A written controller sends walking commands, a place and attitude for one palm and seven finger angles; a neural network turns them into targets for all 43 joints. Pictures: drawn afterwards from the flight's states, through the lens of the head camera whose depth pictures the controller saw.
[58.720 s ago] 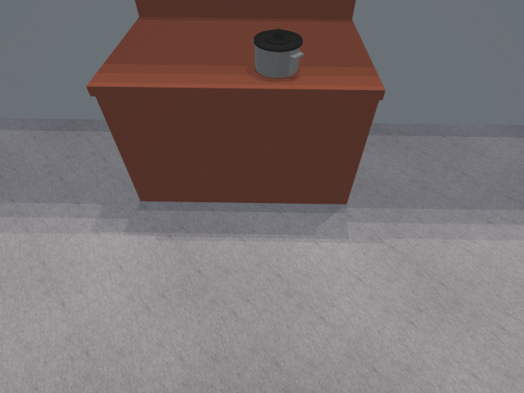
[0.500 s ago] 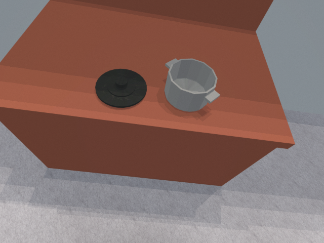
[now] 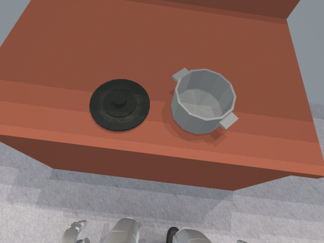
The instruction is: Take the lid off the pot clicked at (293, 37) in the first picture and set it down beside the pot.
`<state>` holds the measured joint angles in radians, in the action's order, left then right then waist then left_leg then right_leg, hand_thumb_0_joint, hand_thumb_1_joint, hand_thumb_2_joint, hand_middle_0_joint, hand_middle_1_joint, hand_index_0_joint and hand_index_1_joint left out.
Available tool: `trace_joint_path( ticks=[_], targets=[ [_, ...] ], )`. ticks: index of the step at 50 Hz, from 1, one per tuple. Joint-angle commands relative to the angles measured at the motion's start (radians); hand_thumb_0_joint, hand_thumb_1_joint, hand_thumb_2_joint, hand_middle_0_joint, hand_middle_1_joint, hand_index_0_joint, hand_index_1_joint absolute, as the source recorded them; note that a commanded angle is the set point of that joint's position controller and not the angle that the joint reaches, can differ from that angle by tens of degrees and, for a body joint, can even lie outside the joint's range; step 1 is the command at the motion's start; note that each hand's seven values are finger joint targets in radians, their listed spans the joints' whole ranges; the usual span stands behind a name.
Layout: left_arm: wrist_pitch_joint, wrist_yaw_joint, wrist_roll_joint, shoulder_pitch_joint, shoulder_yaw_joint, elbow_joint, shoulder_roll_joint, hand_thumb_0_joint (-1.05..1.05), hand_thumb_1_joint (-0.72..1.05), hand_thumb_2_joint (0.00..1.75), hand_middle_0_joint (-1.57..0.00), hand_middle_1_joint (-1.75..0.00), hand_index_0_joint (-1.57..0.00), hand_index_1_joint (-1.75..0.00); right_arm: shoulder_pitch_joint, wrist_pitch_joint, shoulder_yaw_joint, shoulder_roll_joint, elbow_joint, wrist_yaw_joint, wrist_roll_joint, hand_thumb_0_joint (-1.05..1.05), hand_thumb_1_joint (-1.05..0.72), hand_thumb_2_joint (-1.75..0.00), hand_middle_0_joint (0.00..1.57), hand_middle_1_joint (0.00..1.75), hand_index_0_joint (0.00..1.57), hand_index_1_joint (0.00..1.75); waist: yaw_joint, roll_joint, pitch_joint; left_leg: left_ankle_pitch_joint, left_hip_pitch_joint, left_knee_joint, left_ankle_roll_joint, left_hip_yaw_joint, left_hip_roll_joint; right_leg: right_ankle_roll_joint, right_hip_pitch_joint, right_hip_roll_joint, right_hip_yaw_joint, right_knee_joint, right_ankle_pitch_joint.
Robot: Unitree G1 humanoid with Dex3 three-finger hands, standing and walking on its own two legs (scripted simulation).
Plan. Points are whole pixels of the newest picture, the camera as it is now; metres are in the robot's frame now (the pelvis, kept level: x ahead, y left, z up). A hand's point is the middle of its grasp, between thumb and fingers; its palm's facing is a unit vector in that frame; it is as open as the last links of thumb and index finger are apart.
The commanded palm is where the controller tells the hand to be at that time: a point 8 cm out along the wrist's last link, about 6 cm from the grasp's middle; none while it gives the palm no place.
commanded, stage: stop stepping back and stand still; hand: left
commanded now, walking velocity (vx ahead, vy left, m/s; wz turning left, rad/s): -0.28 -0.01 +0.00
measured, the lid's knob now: (119, 99) +0.48 +0.15 -0.06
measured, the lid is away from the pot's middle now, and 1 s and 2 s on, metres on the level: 0.24 0.24 0.24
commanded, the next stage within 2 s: let the arm hang, fingers relaxed in 1.82 s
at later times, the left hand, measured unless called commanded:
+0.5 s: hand (87, 200) +0.20 +0.21 -0.16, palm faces -0.02 -0.96 -0.27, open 7.4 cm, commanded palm none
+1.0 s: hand out of the picture +0.09 +0.19 -0.18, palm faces +0.06 -0.98 -0.16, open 7.3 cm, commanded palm none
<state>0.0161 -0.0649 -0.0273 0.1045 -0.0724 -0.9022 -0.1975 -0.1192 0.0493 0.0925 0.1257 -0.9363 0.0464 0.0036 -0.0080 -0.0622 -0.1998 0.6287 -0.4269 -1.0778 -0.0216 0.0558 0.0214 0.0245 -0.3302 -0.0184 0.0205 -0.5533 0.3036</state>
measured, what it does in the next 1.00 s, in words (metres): steps on the spot: left foot, then right foot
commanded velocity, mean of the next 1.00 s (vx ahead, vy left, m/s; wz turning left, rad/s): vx -0.08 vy -0.01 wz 0.00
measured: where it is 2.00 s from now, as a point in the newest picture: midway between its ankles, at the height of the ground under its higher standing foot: outside the picture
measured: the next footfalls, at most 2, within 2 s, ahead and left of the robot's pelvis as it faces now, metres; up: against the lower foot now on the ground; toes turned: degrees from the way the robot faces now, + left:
left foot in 0.10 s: +0.05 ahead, +0.15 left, +0.00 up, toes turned +1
right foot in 0.54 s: +0.14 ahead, -0.17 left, +0.00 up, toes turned -3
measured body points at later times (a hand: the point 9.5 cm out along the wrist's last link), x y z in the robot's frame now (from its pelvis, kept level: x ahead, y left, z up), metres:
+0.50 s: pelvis +0.07 +0.00 +0.01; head +0.15 +0.02 +0.45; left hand +0.20 +0.26 -0.14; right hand +0.08 -0.25 -0.14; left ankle +0.01 +0.14 -0.73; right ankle +0.09 -0.17 -0.69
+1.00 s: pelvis +0.03 +0.01 +0.00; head +0.04 +0.05 +0.45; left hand +0.08 +0.24 -0.16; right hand +0.03 -0.21 -0.14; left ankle +0.03 +0.10 -0.73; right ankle +0.03 -0.14 -0.69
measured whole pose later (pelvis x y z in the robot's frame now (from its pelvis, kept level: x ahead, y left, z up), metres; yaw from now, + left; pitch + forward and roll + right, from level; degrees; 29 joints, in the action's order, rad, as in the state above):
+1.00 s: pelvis +0.03 +0.01 +0.00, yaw +0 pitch +0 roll -1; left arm 0.05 -0.03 -0.02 0.21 -0.06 -1.00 -0.19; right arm -0.31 0.00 0.05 0.11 -1.04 0.03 -0.03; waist -0.01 -0.05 -0.02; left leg 0.29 -0.26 -0.55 0.04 -0.04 0.00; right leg -0.02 -0.42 0.01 -0.03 -0.89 0.41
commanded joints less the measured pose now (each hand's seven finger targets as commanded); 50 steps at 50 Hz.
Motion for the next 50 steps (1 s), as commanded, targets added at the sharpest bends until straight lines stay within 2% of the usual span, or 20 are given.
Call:
trace_joint_path(
  ticks=[1, 4, 5, 6, 8, 12, 17, 21, 24, 25, 26, 27, 29, 32, 38, 41, 42, 44, 45, 50],
  targets=[
    [-0.030, 0.006, 0.012, 0.098, -0.047, 0.046, -0.158, 0.00, 0.90, 0.90, -0.20, -0.30, -0.20, -0.30, -0.137, -0.026, 0.002, 0.067, 0.019, -0.024, 0.000, 0.00, -0.90, -0.90, 0.20, 0.30, 0.20, 0.30, 0.005, -0.054, 0.389, -0.229, 0.020, 0.380, -0.035, -0.071, -0.019, 0.152, 0.388, 0.256, -0.164, -0.017, -1.061],
    [-0.031, 0.016, 0.018, 0.081, -0.042, 0.043, -0.152, 0.00, 0.90, 0.90, -0.20, -0.30, -0.20, -0.30, -0.163, -0.045, 0.020, 0.143, 0.002, -0.026, -0.001, 0.00, -0.90, -0.90, 0.20, 0.30, 0.20, 0.30, -0.032, -0.015, 0.454, -0.800, 0.344, 0.693, -0.008, -0.060, -0.103, 0.019, 0.250, 0.186, -0.063, -0.122, -0.779],
    [-0.028, 0.021, 0.036, 0.113, -0.035, 0.060, -0.102, 0.00, 0.90, 0.90, -0.20, -0.30, -0.20, -0.30, -0.179, -0.052, 0.038, 0.246, 0.024, -0.023, -0.011, 0.00, -0.90, -0.90, 0.20, 0.30, 0.20, 0.30, -0.042, 0.265, 0.493, -1.424, 0.593, 0.624, 0.131, 0.228, -0.374, -0.066, -0.062, 0.056, 0.016, -0.250, -0.180],
    [-0.027, 0.017, 0.035, 0.087, -0.019, 0.057, -0.082, 0.00, 0.90, 0.90, -0.20, -0.30, -0.20, -0.30, -0.239, -0.036, 0.055, 0.298, 0.020, -0.014, -0.008, 0.00, -0.90, -0.90, 0.20, 0.30, 0.20, 0.30, -0.104, 0.370, 0.494, -1.942, 0.618, 0.582, 0.274, 0.322, -0.533, -0.070, -0.166, -0.039, -0.055, -0.525, 0.479],
    [0.000, 0.006, 0.013, 0.013, -0.031, 0.057, -0.097, 0.00, 0.90, 0.90, -0.20, -0.30, -0.20, -0.30, -0.222, -0.025, 0.043, 0.261, 0.009, 0.010, -0.022, 0.00, -0.90, -0.90, 0.20, 0.30, 0.20, 0.30, -0.103, 0.306, 0.370, -1.727, 0.484, 0.561, 0.249, 0.187, -0.440, -0.046, -0.230, -0.014, -0.175, -0.712, 0.402],
    [0.002, 0.019, 0.006, 0.028, -0.033, 0.052, -0.095, 0.00, 0.90, 0.90, -0.20, -0.30, -0.20, -0.30, -0.144, -0.035, 0.032, 0.209, 0.049, 0.016, -0.031, 0.00, -0.90, -0.90, 0.20, 0.30, 0.20, 0.30, -0.053, 0.227, 0.280, -1.498, 0.568, 0.565, 0.142, 0.057, -0.325, -0.069, -0.365, -0.015, -0.126, -0.706, 0.282],
    [0.015, 0.029, 0.005, 0.024, -0.026, 0.072, -0.081, 0.00, 0.90, 0.90, -0.20, -0.30, -0.20, -0.30, -0.166, -0.041, 0.029, 0.217, 0.036, 0.012, -0.028, 0.00, -0.90, -0.90, 0.20, 0.30, 0.20, 0.30, -0.035, 0.219, 0.252, -1.426, 0.494, 0.613, 0.130, 0.028, -0.339, -0.082, -0.317, 0.006, -0.102, -0.627, 0.192],
    [0.007, 0.044, 0.012, 0.001, -0.014, 0.083, -0.084, 0.00, 0.90, 0.90, -0.20, -0.30, -0.20, -0.30, -0.108, -0.040, 0.033, 0.227, 0.037, 0.007, -0.035, 0.00, -0.90, -0.90, 0.20, 0.30, 0.20, 0.30, -0.026, 0.345, 0.245, -1.357, 0.434, 0.598, 0.107, -0.022, -0.309, -0.052, -0.162, 0.021, -0.040, -0.321, 0.154],
    [-0.019, 0.054, 0.006, 0.098, -0.014, 0.050, -0.105, 0.00, 0.90, 0.90, -0.20, -0.30, -0.20, -0.30, -0.088, -0.047, 0.038, 0.230, 0.026, 0.000, -0.021, 0.00, -0.90, -0.90, 0.20, 0.30, 0.20, 0.30, 0.026, 0.265, 0.271, -1.245, 0.360, 0.487, 0.054, -0.032, -0.263, -0.032, 0.049, 0.020, 0.011, 0.000, -0.081],
    [-0.025, 0.050, 0.007, 0.176, -0.022, 0.019, -0.140, 0.00, 0.90, 0.90, -0.20, -0.30, -0.20, -0.30, -0.108, -0.040, 0.035, 0.223, 0.028, -0.005, -0.010, 0.00, -0.90, -0.90, 0.20, 0.30, 0.20, 0.30, 0.055, 0.156, 0.337, -1.045, 0.316, 0.382, 0.013, -0.082, -0.194, -0.029, 0.200, 0.062, -0.002, 0.118, -0.429],
    [-0.036, 0.034, -0.004, 0.200, -0.038, 0.003, -0.237, 0.00, 0.90, 0.90, -0.20, -0.30, -0.20, -0.30, -0.177, -0.039, 0.029, 0.164, 0.023, -0.018, 0.004, 0.00, -0.90, -0.90, 0.20, 0.30, 0.20, 0.30, 0.046, -0.127, 0.417, -0.477, 0.112, 0.181, -0.028, -0.144, -0.054, 0.056, 0.417, 0.277, -0.247, 0.074, -0.996],
    [-0.039, 0.032, 0.006, 0.208, -0.041, -0.001, -0.284, 0.00, 0.90, 0.90, -0.20, -0.30, -0.20, -0.30, -0.174, -0.025, 0.021, 0.152, 0.030, -0.019, 0.012, 0.00, -0.90, -0.90, 0.20, 0.30, 0.20, 0.30, 0.069, -0.251, 0.435, 0.083, 0.056, -0.004, -0.018, -0.061, 0.003, 0.177, 0.383, 0.459, -0.380, 0.086, -1.242],
    [-0.031, 0.027, -0.004, 0.098, -0.020, 0.027, -0.251, 0.00, 0.90, 0.90, -0.20, -0.30, -0.20, -0.30, -0.191, -0.012, 0.020, 0.122, 0.020, -0.025, 0.004, 0.00, -0.90, -0.90, 0.20, 0.30, 0.20, 0.30, 0.013, -0.061, 0.239, 0.021, 0.033, -0.118, 0.005, 0.005, -0.021, 0.194, 0.132, 0.436, -0.252, 0.147, -0.854],
    [-0.012, 0.022, -0.001, 0.010, -0.022, 0.044, -0.194, 0.00, 0.90, 0.90, -0.20, -0.30, -0.20, -0.30, -0.188, 0.001, 0.017, 0.146, -0.017, -0.026, -0.008, 0.00, -0.90, -0.90, 0.20, 0.30, 0.20, 0.30, -0.005, -0.279, 0.204, -0.108, -0.024, -0.145, -0.012, 0.005, -0.054, 0.133, 0.079, 0.333, -0.199, 0.170, -0.591],
    [-0.016, 0.027, -0.012, 0.045, -0.026, 0.029, -0.179, 0.00, 0.90, 0.90, -0.20, -0.30, -0.20, -0.30, -0.197, -0.024, -0.001, 0.097, -0.039, -0.042, -0.009, 0.00, -0.90, -0.90, 0.20, 0.30, 0.20, 0.30, 0.006, -0.117, 0.235, -0.143, 0.064, 0.208, -0.007, -0.082, -0.037, 0.117, 0.076, 0.311, -0.174, 0.196, -0.268],
    [-0.009, 0.026, -0.002, 0.041, -0.020, 0.016, -0.154, 0.00, 0.90, 0.90, -0.20, -0.30, -0.20, -0.30, -0.310, -0.038, -0.009, 0.082, -0.082, -0.038, -0.007, 0.00, -0.90, -0.90, 0.20, 0.30, 0.20, 0.30, -0.041, -0.056, 0.242, -0.348, 0.271, 0.538, 0.002, -0.118, -0.018, 0.061, -0.036, 0.267, -0.149, 0.141, -0.097],
    [-0.001, 0.026, 0.007, 0.058, -0.009, 0.016, -0.116, 0.00, 0.90, 0.90, -0.20, -0.30, -0.20, -0.30, -0.327, -0.046, -0.006, 0.111, -0.085, -0.036, -0.008, 0.00, -0.90, -0.90, 0.20, 0.30, 0.20, 0.30, -0.040, 0.071, 0.236, -0.354, 0.305, 0.666, 0.018, -0.041, -0.064, 0.022, -0.085, 0.197, -0.100, 0.053, 0.005],
    [0.014, 0.025, 0.015, 0.092, 0.011, 0.019, -0.035, 0.00, 0.90, 0.90, -0.20, -0.30, -0.20, -0.30, -0.280, -0.059, 0.016, 0.211, -0.042, -0.025, -0.030, 0.00, -0.90, -0.90, 0.20, 0.30, 0.20, 0.30, -0.030, 0.405, 0.189, -0.367, 0.137, 0.864, 0.150, 0.289, -0.340, -0.064, -0.112, 0.029, 0.000, -0.251, 0.237],
    [0.016, 0.025, 0.019, 0.101, 0.006, 0.017, -0.033, 0.00, 0.90, 0.90, -0.20, -0.30, -0.20, -0.30, -0.218, -0.054, 0.011, 0.219, -0.021, -0.018, -0.034, 0.00, -0.90, -0.90, 0.20, 0.30, 0.20, 0.30, -0.006, 0.317, 0.154, -0.314, -0.014, 0.882, 0.194, 0.233, -0.334, -0.046, -0.025, 0.038, -0.049, -0.363, 0.217],
    [0.000, 0.037, 0.002, 0.147, 0.015, -0.076, -0.005, 0.00, 0.90, 0.90, -0.20, -0.30, -0.20, -0.30, -0.191, -0.082, -0.024, 0.119, -0.059, -0.001, -0.034, 0.00, -0.90, -0.90, 0.20, 0.30, 0.20, 0.30, 0.017, 0.182, 0.131, -0.439, 0.112, 0.843, 0.152, 0.116, -0.243, -0.041, -0.071, 0.035, -0.068, -0.380, 0.097]
  ],
)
